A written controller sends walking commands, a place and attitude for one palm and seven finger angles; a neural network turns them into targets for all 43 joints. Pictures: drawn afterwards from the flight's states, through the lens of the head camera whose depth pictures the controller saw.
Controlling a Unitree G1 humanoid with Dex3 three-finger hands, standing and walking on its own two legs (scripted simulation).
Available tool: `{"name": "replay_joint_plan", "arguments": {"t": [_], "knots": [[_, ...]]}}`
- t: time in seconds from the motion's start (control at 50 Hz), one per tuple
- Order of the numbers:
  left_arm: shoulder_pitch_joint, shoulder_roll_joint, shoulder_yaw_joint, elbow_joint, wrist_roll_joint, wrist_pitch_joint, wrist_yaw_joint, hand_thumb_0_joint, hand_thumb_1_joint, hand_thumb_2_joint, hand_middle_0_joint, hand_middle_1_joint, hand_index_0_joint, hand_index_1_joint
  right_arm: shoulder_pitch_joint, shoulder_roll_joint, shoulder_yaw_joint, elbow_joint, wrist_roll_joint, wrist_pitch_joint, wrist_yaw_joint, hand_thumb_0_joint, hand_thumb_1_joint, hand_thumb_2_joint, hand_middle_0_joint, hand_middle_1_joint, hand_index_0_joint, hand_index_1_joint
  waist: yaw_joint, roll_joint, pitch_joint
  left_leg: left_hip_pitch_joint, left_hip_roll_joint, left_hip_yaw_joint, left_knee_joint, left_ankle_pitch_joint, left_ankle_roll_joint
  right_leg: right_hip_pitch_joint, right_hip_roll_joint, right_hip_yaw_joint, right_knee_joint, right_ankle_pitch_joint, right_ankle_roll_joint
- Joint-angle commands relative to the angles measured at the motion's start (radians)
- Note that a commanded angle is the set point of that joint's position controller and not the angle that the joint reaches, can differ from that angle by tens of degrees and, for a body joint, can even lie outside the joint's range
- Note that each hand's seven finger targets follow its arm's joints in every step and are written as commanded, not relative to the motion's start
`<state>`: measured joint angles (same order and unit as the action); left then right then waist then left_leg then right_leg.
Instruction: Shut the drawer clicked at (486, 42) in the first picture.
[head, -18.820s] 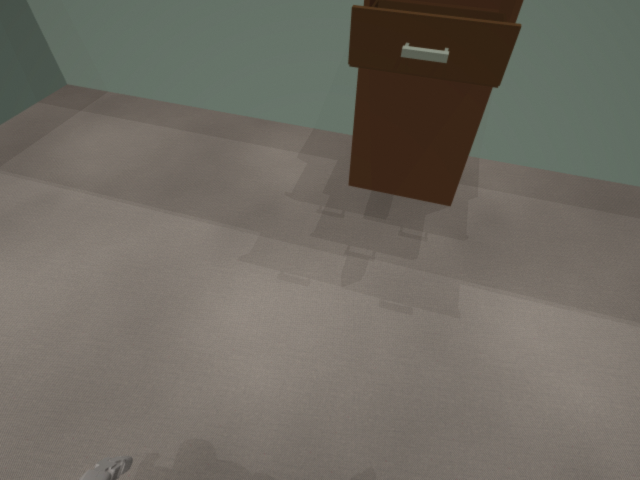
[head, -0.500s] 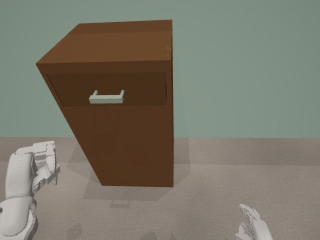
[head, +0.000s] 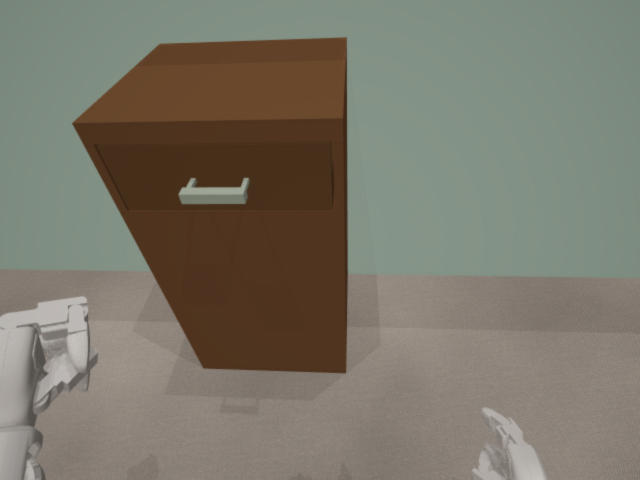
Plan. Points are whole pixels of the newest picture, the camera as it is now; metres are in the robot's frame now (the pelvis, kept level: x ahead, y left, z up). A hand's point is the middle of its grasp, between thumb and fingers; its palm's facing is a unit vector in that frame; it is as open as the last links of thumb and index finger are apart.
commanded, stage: step back with the hand held close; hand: left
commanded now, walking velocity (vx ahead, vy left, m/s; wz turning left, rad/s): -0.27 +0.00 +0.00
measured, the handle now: (216, 189) +0.61 +0.28 +0.03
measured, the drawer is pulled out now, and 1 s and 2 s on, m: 0.00 0.00 0.00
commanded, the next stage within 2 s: stop stepping back and stand still in 1.44 s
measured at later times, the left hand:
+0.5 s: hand (20, 389) +0.14 +0.29 +0.16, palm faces +0.37 -0.78 -0.50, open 3.3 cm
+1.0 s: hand out of the picture +0.09 +0.28 +0.16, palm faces +0.40 -0.75 -0.53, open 3.2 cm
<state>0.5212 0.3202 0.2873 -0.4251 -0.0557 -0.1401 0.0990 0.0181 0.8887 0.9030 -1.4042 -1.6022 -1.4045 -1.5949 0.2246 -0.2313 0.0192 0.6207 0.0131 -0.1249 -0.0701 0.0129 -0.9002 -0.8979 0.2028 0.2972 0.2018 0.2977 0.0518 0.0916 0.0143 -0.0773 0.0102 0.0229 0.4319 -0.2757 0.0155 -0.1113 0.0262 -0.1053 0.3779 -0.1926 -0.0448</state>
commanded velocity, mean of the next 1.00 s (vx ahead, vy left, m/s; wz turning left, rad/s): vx -0.31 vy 0.00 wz -0.01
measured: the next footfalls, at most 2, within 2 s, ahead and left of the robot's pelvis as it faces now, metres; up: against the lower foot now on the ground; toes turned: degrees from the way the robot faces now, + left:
right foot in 1.58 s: -0.32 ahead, -0.12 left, +0.00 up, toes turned -3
left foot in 1.68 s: -0.10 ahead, +0.10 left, +0.00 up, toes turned -1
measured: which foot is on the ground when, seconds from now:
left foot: down 0.00-1.00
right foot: down 0.00-1.00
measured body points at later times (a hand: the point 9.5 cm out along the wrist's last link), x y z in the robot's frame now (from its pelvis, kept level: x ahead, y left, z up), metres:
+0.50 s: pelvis -0.04 +0.04 -0.01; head -0.03 +0.04 +0.44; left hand +0.12 +0.33 +0.19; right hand +0.14 -0.20 -0.08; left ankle -0.02 +0.11 -0.74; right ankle +0.02 -0.10 -0.74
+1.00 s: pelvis -0.10 +0.03 -0.03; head -0.08 +0.04 +0.42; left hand +0.07 +0.32 +0.19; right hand +0.06 -0.22 -0.10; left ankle -0.02 +0.11 -0.74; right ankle -0.04 -0.11 -0.74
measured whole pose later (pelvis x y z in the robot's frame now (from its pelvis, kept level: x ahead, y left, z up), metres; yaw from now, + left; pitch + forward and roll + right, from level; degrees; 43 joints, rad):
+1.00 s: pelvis -0.10 +0.03 -0.03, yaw +1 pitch +0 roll -2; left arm 0.59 0.42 0.46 -0.59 0.02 -0.29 0.13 0.01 0.89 0.90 -1.41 -1.60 -1.41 -1.59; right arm 0.25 -0.22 -0.03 0.56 0.00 -0.09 -0.07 0.01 -0.90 -0.90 0.20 0.30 0.20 0.30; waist -0.02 0.00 0.02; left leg -0.46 -0.01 0.02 0.69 -0.24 0.06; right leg -0.40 0.04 0.06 0.66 -0.25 0.03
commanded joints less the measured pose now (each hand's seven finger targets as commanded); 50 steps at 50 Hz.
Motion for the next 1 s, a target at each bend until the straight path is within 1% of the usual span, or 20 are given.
{"name": "replay_joint_plan", "arguments": {"t": [0.0, 0.04, 0.08, 0.16, 0.2, 0.22, 0.3, 0.36, 0.42, 0.46, 0.52, 0.58, 0.68, 0.72, 0.76, 0.8, 0.86, 0.9, 0.94, 0.98], "knots": [[-0.027, 0.192, 0.184, -0.156, 0.001, -0.106, 0.027, 0.0, 0.9, 0.9, -1.4, -1.6, -1.4, -1.6, -0.107, -0.085, -0.052, -0.16, -0.007, -0.015, 0.008, 0.0, -0.9, -0.9, 0.2, 0.3, 0.2, 0.3, -0.04, -0.151, 0.013, -0.123, 0.015, -0.054, 0.013, 0.106, 0.031, -0.07, -0.166, 0.225, -0.146, 0.081, 0.009], [0.039, 0.142, 0.138, -0.14, -0.001, -0.102, 0.019, 0.0, 0.9, 0.9, -1.4, -1.6, -1.4, -1.6, -0.109, -0.101, -0.063, -0.165, -0.005, 0.009, 0.015, 0.0, -0.9, -0.9, 0.2, 0.3, 0.2, 0.3, -0.047, -0.086, -0.037, -0.117, 0.028, -0.053, -0.003, 0.181, 0.029, -0.043, -0.157, 0.183, -0.092, 0.178, 0.015], [0.077, 0.138, 0.126, -0.162, 0.001, -0.104, 0.017, 0.0, 0.9, 0.9, -1.4, -1.6, -1.4, -1.6, -0.12, -0.114, -0.07, -0.175, -0.005, 0.025, 0.015, 0.0, -0.9, -0.9, 0.2, 0.3, 0.2, 0.3, -0.047, -0.027, -0.085, -0.128, 0.043, -0.06, -0.038, 0.247, 0.028, -0.008, -0.134, 0.147, -0.037, 0.24, 0.026], [0.1, 0.217, 0.191, -0.259, 0.002, -0.106, 0.031, 0.0, 0.9, 0.9, -1.4, -1.6, -1.4, -1.6, -0.14, -0.116, -0.082, -0.207, -0.003, 0.054, 0.008, 0.0, -0.9, -0.9, 0.2, 0.3, 0.2, 0.3, -0.039, -0.088, -0.177, -0.175, 0.053, -0.084, -0.042, 0.352, 0.024, 0.071, -0.116, 0.126, 0.041, 0.36, 0.031], [0.118, 0.23, 0.21, -0.288, 0.0, -0.107, 0.039, 0.0, 0.9, 0.9, -1.4, -1.6, -1.4, -1.6, -0.138, -0.106, -0.084, -0.224, 0.001, 0.065, 0.004, 0.0, -0.9, -0.9, 0.2, 0.3, 0.2, 0.3, -0.038, -0.134, -0.203, -0.198, 0.055, -0.088, -0.027, 0.366, 0.022, 0.091, -0.12, 0.127, 0.069, 0.405, 0.031], [0.112, 0.237, 0.211, -0.321, 0.0, -0.109, 0.04, 0.0, 0.9, 0.9, -1.4, -1.6, -1.4, -1.6, -0.135, -0.111, -0.086, -0.231, 0.003, 0.066, 0.002, 0.0, -0.9, -0.9, 0.2, 0.3, 0.2, 0.3, -0.04, -0.125, -0.209, -0.206, 0.055, -0.095, -0.021, 0.376, 0.021, 0.092, -0.12, 0.13, 0.085, 0.425, 0.03], [0.123, 0.248, 0.225, -0.371, 0.009, -0.109, 0.046, 0.0, 0.9, 0.9, -1.4, -1.6, -1.4, -1.6, -0.129, -0.116, -0.085, -0.244, -0.002, 0.064, -0.009, 0.0, -0.9, -0.9, 0.2, 0.3, 0.2, 0.3, -0.035, 0.007, -0.209, -0.251, 0.087, -0.125, -0.044, 0.414, 0.025, 0.082, -0.087, 0.115, 0.164, 0.384, 0.042], [0.126, 0.217, 0.208, -0.352, 0.015, -0.106, 0.04, 0.0, 0.9, 0.9, -1.4, -1.6, -1.4, -1.6, -0.124, -0.122, -0.086, -0.242, -0.007, 0.055, -0.01, 0.0, -0.9, -0.9, 0.2, 0.3, 0.2, 0.3, -0.037, 0.042, -0.152, -0.347, 0.123, -0.159, -0.1, 0.301, 0.047, 0.074, -0.056, 0.109, 0.216, 0.24, 0.051], [0.105, 0.201, 0.204, -0.315, 0.025, -0.112, 0.038, 0.0, 0.9, 0.9, -1.4, -1.6, -1.4, -1.6, -0.116, -0.123, -0.086, -0.237, -0.008, 0.043, -0.008, 0.0, -0.9, -0.9, 0.2, 0.3, 0.2, 0.3, -0.041, 0.023, -0.09, -0.479, 0.161, -0.178, -0.155, 0.089, 0.076, 0.089, -0.044, 0.122, 0.272, 0.122, 0.056], [0.083, 0.2, 0.212, -0.294, 0.034, -0.117, 0.037, 0.0, 0.9, 0.9, -1.4, -1.6, -1.4, -1.6, -0.12, -0.128, -0.087, -0.24, -0.006, 0.034, -0.01, 0.0, -0.9, -0.9, 0.2, 0.3, 0.2, 0.3, -0.045, 0.008, -0.047, -0.584, 0.164, -0.193, -0.184, -0.112, 0.092, 0.12, -0.033, 0.14, 0.283, 0.127, 0.059], [0.035, 0.186, 0.197, -0.285, 0.048, -0.13, 0.036, 0.0, 0.9, 0.9, -1.4, -1.6, -1.4, -1.6, -0.109, -0.13, -0.083, -0.244, -0.002, 0.026, -0.01, 0.0, -0.9, -0.9, 0.2, 0.3, 0.2, 0.3, -0.057, -0.034, -0.005, -0.689, 0.148, -0.191, -0.172, -0.303, 0.107, 0.144, -0.038, 0.18, 0.284, 0.151, 0.061], [-0.012, 0.189, 0.193, -0.325, 0.06, -0.14, 0.034, 0.0, 0.9, 0.9, -1.4, -1.6, -1.4, -1.6, -0.102, -0.13, -0.082, -0.246, -0.006, 0.017, -0.01, 0.0, -0.9, -0.9, 0.2, 0.3, 0.2, 0.3, -0.06, -0.065, -0.015, -0.701, 0.116, -0.173, -0.118, -0.363, 0.107, 0.129, -0.051, 0.218, 0.253, 0.127, 0.054], [-0.023, 0.211, 0.196, -0.403, 0.053, -0.155, 0.043, 0.0, 0.9, 0.9, -1.4, -1.6, -1.4, -1.6, -0.09, -0.116, -0.078, -0.242, -0.014, 0.001, -0.004, 0.0, -0.9, -0.9, 0.2, 0.3, 0.2, 0.3, -0.066, -0.139, -0.058, -0.506, 0.042, -0.135, 0.054, -0.305, 0.074, -0.09, -0.128, 0.331, 0.055, -0.101, 0.011], [-0.003, 0.224, 0.209, -0.418, 0.047, -0.166, 0.051, 0.0, 0.9, 0.9, -1.4, -1.6, -1.4, -1.6, -0.086, -0.115, -0.076, -0.236, -0.018, -0.004, 0.0, 0.0, -0.9, -0.9, 0.2, 0.3, 0.2, 0.3, -0.068, -0.114, -0.074, -0.444, 0.033, -0.131, 0.084, -0.263, 0.061, -0.158, -0.147, 0.34, 0.022, -0.147, -0.004], [0.035, 0.234, 0.23, -0.417, 0.044, -0.174, 0.059, 0.0, 0.9, 0.9, -1.4, -1.6, -1.4, -1.6, -0.092, -0.118, -0.077, -0.228, -0.021, -0.005, -0.001, 0.0, -0.9, -0.9, 0.2, 0.3, 0.2, 0.3, -0.069, -0.055, -0.093, -0.451, 0.052, -0.157, 0.027, -0.233, 0.062, -0.138, -0.119, 0.295, 0.071, -0.086, 0.005], [0.061, 0.225, 0.242, -0.402, 0.048, -0.185, 0.062, 0.0, 0.9, 0.9, -1.4, -1.6, -1.4, -1.6, -0.1, -0.124, -0.079, -0.231, -0.017, -0.007, -0.003, 0.0, -0.9, -0.9, 0.2, 0.3, 0.2, 0.3, -0.066, 0.003, -0.104, -0.561, 0.102, -0.195, -0.058, -0.274, 0.085, -0.028, -0.064, 0.236, 0.185, 0.0, 0.032], [0.081, 0.22, 0.274, -0.362, 0.066, -0.201, 0.058, 0.0, 0.9, 0.9, -1.4, -1.6, -1.4, -1.6, -0.113, -0.132, -0.091, -0.237, -0.013, -0.02, -0.007, 0.0, -0.9, -0.9, 0.2, 0.3, 0.2, 0.3, -0.051, 0.129, -0.109, -0.818, 0.213, -0.273, -0.209, -0.447, 0.134, 0.199, 0.018, 0.158, 0.428, 0.081, 0.07], [0.059, 0.225, 0.281, -0.36, 0.073, -0.207, 0.054, 0.0, 0.9, 0.9, -1.4, -1.6, -1.4, -1.6, -0.106, -0.131, -0.096, -0.234, -0.015, -0.026, -0.005, 0.0, -0.9, -0.9, 0.2, 0.3, 0.2, 0.3, -0.049, 0.105, -0.074, -0.855, 0.235, -0.271, -0.195, -0.416, 0.143, 0.196, 0.029, 0.162, 0.474, 0.067, 0.075], [0.078, 0.218, 0.272, -0.351, 0.058, -0.209, 0.044, 0.0, 0.9, 0.9, -1.4, -1.6, -1.4, -1.6, -0.092, -0.126, -0.101, -0.228, -0.011, -0.03, -0.004, 0.0, -0.9, -0.9, 0.2, 0.3, 0.2, 0.3, -0.053, -0.028, -0.073, -0.74, 0.196, -0.236, -0.097, -0.25, 0.121, 0.122, 0.012, 0.19, 0.378, 0.149, 0.06], [0.08, 0.218, 0.254, -0.35, 0.045, -0.21, 0.035, 0.0, 0.9, 0.9, -1.4, -1.6, -1.4, -1.6, -0.09, -0.118, -0.101, -0.217, -0.008, -0.029, -0.002, 0.0, -0.9, -0.9, 0.2, 0.3, 0.2, 0.3, -0.063, -0.143, -0.089, -0.607, 0.119, -0.177, 0.017, -0.143, 0.081, 0.007, -0.052, 0.291, 0.247, 0.257, 0.029]]}}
